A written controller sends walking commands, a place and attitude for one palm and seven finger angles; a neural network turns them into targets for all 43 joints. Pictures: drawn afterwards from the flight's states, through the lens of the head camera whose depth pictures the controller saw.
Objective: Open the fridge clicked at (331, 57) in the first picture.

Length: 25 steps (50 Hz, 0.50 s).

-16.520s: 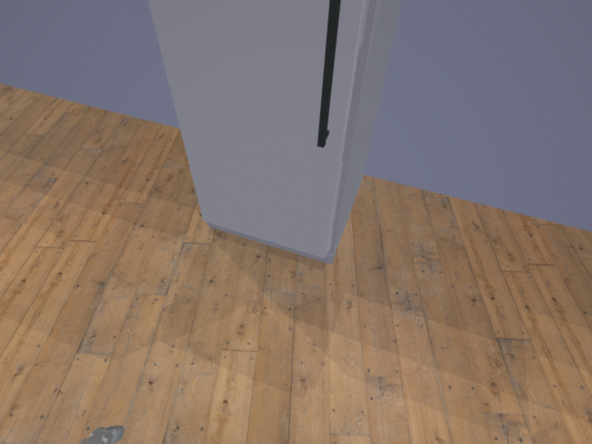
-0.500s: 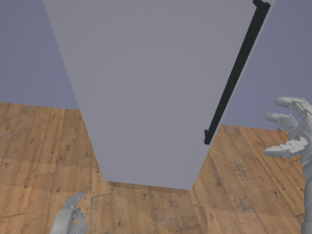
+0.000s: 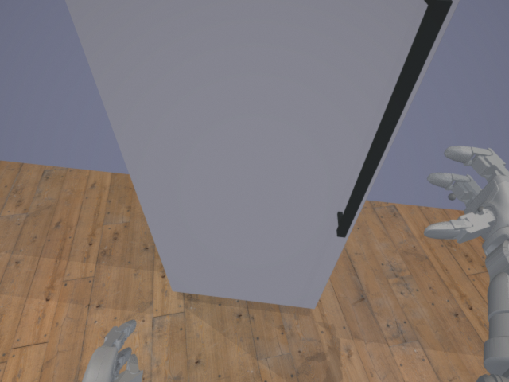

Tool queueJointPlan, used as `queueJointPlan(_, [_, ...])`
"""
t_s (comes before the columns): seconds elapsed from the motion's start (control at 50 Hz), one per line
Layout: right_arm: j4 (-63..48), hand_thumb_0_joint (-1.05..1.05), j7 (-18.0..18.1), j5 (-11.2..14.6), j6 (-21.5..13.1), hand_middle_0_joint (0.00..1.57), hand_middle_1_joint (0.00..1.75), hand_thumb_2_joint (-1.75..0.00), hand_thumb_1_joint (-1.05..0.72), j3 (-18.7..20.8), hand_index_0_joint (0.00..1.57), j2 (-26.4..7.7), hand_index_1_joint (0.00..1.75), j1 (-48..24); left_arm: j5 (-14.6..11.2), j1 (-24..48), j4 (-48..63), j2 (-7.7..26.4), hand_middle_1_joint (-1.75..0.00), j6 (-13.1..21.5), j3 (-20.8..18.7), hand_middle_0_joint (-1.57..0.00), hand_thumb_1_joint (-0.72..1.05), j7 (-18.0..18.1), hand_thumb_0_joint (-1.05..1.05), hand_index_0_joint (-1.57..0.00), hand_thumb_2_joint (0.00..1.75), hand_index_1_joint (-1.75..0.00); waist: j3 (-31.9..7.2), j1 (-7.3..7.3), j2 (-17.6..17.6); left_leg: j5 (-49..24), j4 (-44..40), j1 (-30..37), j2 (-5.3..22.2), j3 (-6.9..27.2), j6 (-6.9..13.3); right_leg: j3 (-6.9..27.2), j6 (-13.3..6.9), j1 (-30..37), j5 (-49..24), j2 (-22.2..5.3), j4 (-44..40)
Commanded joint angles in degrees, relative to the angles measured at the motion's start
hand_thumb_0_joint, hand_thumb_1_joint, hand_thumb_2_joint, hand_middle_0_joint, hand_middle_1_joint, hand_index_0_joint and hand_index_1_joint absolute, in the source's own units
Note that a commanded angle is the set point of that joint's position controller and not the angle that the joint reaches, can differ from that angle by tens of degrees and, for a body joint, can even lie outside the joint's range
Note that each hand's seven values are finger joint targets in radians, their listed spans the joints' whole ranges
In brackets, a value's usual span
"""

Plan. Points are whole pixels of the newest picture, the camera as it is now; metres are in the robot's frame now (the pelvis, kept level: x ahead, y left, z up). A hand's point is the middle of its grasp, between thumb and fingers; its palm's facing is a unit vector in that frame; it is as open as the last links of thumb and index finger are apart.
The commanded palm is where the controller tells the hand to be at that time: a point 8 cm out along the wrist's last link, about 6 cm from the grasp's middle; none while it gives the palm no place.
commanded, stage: move the hooked fingers beside the handle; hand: right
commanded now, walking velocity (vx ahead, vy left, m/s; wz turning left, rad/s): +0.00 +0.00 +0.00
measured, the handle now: (372, 147) +0.48 -0.18 +0.13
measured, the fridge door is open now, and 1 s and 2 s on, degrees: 0 0 0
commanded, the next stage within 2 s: feel for the door with the fingertips in 1.34 s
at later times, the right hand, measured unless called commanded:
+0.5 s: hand (430, 174) +0.41 -0.25 +0.15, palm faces +0.08 +1.00 +0.02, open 14.0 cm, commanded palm +0.39 -0.30 +0.14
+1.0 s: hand (428, 177) +0.40 -0.25 +0.14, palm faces +0.09 +1.00 +0.01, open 14.0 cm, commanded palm +0.38 -0.29 +0.14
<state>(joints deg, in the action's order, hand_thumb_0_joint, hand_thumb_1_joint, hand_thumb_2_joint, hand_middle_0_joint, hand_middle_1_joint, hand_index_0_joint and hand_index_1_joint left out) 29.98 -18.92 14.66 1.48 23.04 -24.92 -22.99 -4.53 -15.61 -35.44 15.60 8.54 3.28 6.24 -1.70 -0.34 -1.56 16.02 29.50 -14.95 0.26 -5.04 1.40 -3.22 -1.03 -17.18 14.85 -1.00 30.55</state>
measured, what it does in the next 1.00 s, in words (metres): stands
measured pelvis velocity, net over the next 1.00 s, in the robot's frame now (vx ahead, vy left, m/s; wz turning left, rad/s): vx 0.00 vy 0.00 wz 0.01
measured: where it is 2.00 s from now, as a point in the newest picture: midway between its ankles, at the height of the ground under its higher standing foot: outside the picture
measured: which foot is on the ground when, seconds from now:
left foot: down 0.00-1.00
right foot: down 0.00-1.00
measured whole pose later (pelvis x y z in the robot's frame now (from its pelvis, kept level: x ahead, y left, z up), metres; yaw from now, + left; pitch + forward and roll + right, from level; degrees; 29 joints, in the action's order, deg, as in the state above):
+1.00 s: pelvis +0.00 +0.00 +0.00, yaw +1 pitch +4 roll +1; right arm 40.3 -16.3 12.7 -3.6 21.8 -24.9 -31.4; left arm -4.1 -18.7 -36.1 16.0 4.1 2.1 4.9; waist -3.0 1.6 -1.4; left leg 17.0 32.1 -19.5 0.1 -4.6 1.1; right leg -3.5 -1.4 -21.9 16.5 -1.3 33.9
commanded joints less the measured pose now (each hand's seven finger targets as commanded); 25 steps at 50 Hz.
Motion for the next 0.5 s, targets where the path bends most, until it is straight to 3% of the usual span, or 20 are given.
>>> queueJointPlan(0.0, [-9.43, 0.0, -0.43, 1.08, -4.18, 0.3, 1.2, -0.3, 0.5, 2.36, 0.3, -15.13, 1.2, -22.96, 0.04, 2.5, 7.15, 7.82, -0.3, 2.39, -3.13, -0.2, 0.9, 0.57, 0.0, -0.2, 0.9, -0.3, -12.58, 1.13, -0.69, -15.01, -3.4, 0.03, -0.73, 2.8, -0.09, 3.73, -1.18, 7.77, -11.19, 0.56, -2.74])
queueJointPlan(0.06, [-7.47, 0.0, -0.15, 0.57, -4.12, 0.3, 1.2, -0.3, 0.5, 4.18, 0.3, -17.95, 1.2, -23.66, 0.16, 1.68, 7.02, 8.32, -0.3, 1.71, -3.48, -0.2, 0.9, 0.49, 0.0, -0.2, 0.9, -0.3, -14.16, 0.86, 0.22, -15.08, -3.26, 0.8, -0.6, 3.1, -0.15, 3.32, -1.34, 7.07, -11.33, 0.59, -2.16])
queueJointPlan(0.1, [-9.77, 0.0, 0.0, 0.07, -4.92, 0.3, 1.2, -0.3, 0.5, 1.85, 0.3, -16.0, 1.2, -27.34, 0.17, 2.34, 7.61, 7.88, -0.3, 1.61, -3.24, -0.2, 0.9, 0.39, 0.0, -0.2, 0.9, -0.3, -15.21, 1.14, -3.94, -15.48, -2.76, 0.73, -0.44, 3.26, 0.07, 3.52, -1.16, 7.82, -11.89, 0.83, -2.19])
queueJointPlan(0.16, [-7.63, 0.0, 0.47, 0.3, -6.32, 0.3, 1.2, -0.3, 0.5, 3.32, 0.3, -17.69, 1.2, -27.63, 0.35, 1.02, 6.9, 8.25, -0.3, 1.33, -3.52, -0.2, 0.9, 0.38, 0.0, -0.2, 0.9, -0.3, -15.31, 1.42, -0.52, -15.57, -2.71, 0.66, -0.87, 3.08, 0.03, 3.68, -1.35, 7.51, -12.41, 0.44, -1.64])
queueJointPlan(0.18, [-7.21, 0.0, 0.23, 0.24, -6.5, 0.3, 1.2, -0.3, 0.5, 1.77, 0.3, -16.02, 1.2, -29.12, 0.29, 1.23, 6.95, 8.18, -0.3, 1.3, -3.42, -0.2, 0.9, 0.4, 0.0, -0.2, 0.9, -0.3, -15.61, 1.79, -1.44, -15.72, -2.53, 0.38, -0.75, 3.36, -0.06, 3.61, -1.38, 7.53, -11.98, 0.65, -1.63])
queueJointPlan(0.24, [-3.84, 0.0, 0.28, -0.25, -6.71, 0.3, 1.2, -0.3, 0.5, 2.24, 0.3, -16.62, 1.2, -29.72, 0.38, 0.33, 6.39, 8.34, -0.3, 1.03, -3.55, -0.2, 0.9, 0.37, 0.0, -0.2, 0.9, -0.3, -15.15, 1.65, -2.7, -14.88, -2.31, -0.75, -0.82, 3.1, 0.14, 3.93, -1.14, 7.15, -11.72, 0.6, -1.61])
queueJointPlan(0.28, [-2.29, 0.0, 0.44, -0.61, -6.94, 0.3, 1.2, -0.3, 0.5, 3.2, 0.3, -18.36, 1.2, -30.22, 0.42, -0.23, 6.2, 8.68, -0.3, 0.61, -3.68, -0.2, 0.9, 0.25, 0.0, -0.2, 0.9, -0.3, -15.51, 1.65, -1.13, -14.74, -2.15, -0.32, -0.76, 3.22, 0.04, 3.9, -1.28, 6.01, -11.26, 0.54, -1.42])
queueJointPlan(0.3, [-3.08, 0.0, 0.45, -0.67, -7.29, 0.3, 1.2, -0.3, 0.5, 1.09, 0.3, -16.6, 1.2, -33.38, 0.36, 0.0, 6.16, 8.47, -0.3, 0.55, -3.5, -0.2, 0.9, 0.21, 0.0, -0.2, 0.9, -0.3, -15.15, 2.45, -2.76, -14.23, -2.23, -1.13, -0.74, 3.21, 0.03, 3.93, -1.2, 6.41, -10.84, 0.56, -1.51])
queueJointPlan(0.32, [-2.28, 0.0, 0.48, -0.79, -7.47, 0.3, 1.2, -0.3, 0.5, 0.65, 0.3, -15.73, 1.2, -33.33, 0.46, -0.43, 6.16, 8.47, -0.3, 0.57, -3.69, -0.2, 0.9, 0.14, 0.0, -0.2, 0.9, -0.3, -15.71, 2.28, -2.97, -14.15, -2.1, -1.47, -0.82, 3.11, 0.16, 4.05, -1.21, 6.91, -11.18, 0.55, -1.31])
queueJointPlan(0.34, [-1.36, 0.0, 0.68, -0.89, -7.64, 0.3, 1.2, -0.3, 0.5, 1.41, 0.3, -16.7, 1.2, -33.16, 0.43, -0.82, 5.93, 8.62, -0.3, 0.4, -3.8, -0.2, 0.9, 0.16, 0.0, -0.2, 0.9, -0.3, -15.72, 2.33, -2.58, -13.79, -2.1, -1.87, -0.89, 3.09, 0.16, 4.12, -1.18, 6.85, -10.99, 0.44, -1.13])
queueJointPlan(0.36, [-0.92, 0.0, 0.87, -0.85, -8.12, 0.3, 1.2, -0.3, 0.5, 1.11, 0.3, -16.87, 1.2, -33.9, 0.53, -1.53, 5.8, 8.91, -0.3, 0.18, -3.87, -0.2, 0.9, 0.1, 0.0, -0.2, 0.9, -0.3, -16.01, 2.74, 0.01, -13.82, -2.02, -1.63, -1.07, 2.82, 0.05, 4.2, -1.36, 6.5, -11.38, 0.25, -0.95])
queueJointPlan(0.38, [-0.63, 0.0, 0.99, -0.96, -8.28, 0.3, 1.2, -0.3, 0.5, 0.7, 0.3, -16.44, 1.2, -35.2, 0.43, -1.17, 5.81, 8.79, -0.3, 0.13, -3.82, -0.2, 0.9, 0.09, 0.0, -0.2, 0.9, -0.3, -15.77, 2.66, -2.33, -13.3, -1.93, -2.42, -0.99, 3.15, 0.1, 4.21, -1.23, 6.57, -10.65, 0.33, -1.02])
queueJointPlan(0.4, [0.57, 0.0, 1.22, -1.12, -8.37, 0.3, 1.2, -0.3, 0.5, -0.01, 0.3, -15.85, 1.2, -36.67, 0.54, -1.59, 5.52, 8.79, -0.3, 0.06, -3.73, -0.2, 0.9, 0.06, 0.0, -0.2, 0.9, -0.3, -15.71, 3.05, -2.14, -12.3, -1.95, -2.93, -0.97, 3.02, 0.09, 4.51, -1.17, 6.29, -9.74, 0.35, -1.15])
queueJointPlan(0.42, [1.8, 0.0, 1.45, -1.41, -8.65, 0.3, 1.2, -0.3, 0.5, 0.24, 0.3, -16.35, 1.2, -38.11, 0.59, -1.97, 5.07, 8.92, -0.3, 0.01, -3.79, -0.2, 0.9, 0.0, 0.0, -0.2, 0.9, -0.3, -15.33, 3.32, -2.41, -11.9, -2.02, -3.37, -0.97, 3.07, 0.11, 4.51, -1.12, 5.96, -9.31, 0.34, -1.06])
queueJointPlan(0.46, [3.86, 0.0, 1.91, -1.65, -9.4, 0.3, 1.2, -0.3, 0.5, 3.19, 0.3, -19.96, 1.2, -35.95, 0.82, -3.21, 4.95, 9.47, -0.3, -0.46, -4.08, -0.2, 0.9, -0.16, 0.0, -0.2, 0.9, -0.3, -17.11, 2.38, 0.45, -13.14, -1.51, -1.38, -1.06, 3.16, 0.07, 4.26, -1.35, 4.84, -10.7, 0.18, -0.51])
queueJointPlan(0.48, [3.64, 0.0, 1.85, -1.82, -9.61, 0.3, 1.2, -0.3, 0.5, 1.9, 0.3, -18.3, 1.2, -37.29, 0.82, -2.82, 5.22, 9.17, -0.3, -0.45, -3.93, -0.2, 0.9, -0.34, 0.0, -0.2, 0.9, -0.3, -17.49, 2.7, -1.64, -14.39, -1.17, -1.47, -0.83, 3.61, -0.05, 3.88, -1.4, 4.97, -11.02, 0.48, -0.28])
